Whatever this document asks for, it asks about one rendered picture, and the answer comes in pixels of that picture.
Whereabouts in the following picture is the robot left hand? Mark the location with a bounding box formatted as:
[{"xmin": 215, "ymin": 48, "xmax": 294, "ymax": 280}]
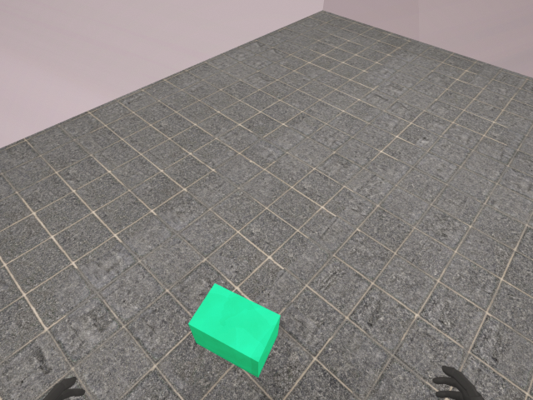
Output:
[{"xmin": 43, "ymin": 377, "xmax": 85, "ymax": 400}]

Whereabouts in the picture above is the robot right hand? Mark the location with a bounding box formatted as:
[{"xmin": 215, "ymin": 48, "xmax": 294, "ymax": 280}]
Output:
[{"xmin": 432, "ymin": 366, "xmax": 485, "ymax": 400}]

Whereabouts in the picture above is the carton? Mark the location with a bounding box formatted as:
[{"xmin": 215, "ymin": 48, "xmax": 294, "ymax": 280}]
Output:
[{"xmin": 188, "ymin": 284, "xmax": 281, "ymax": 377}]

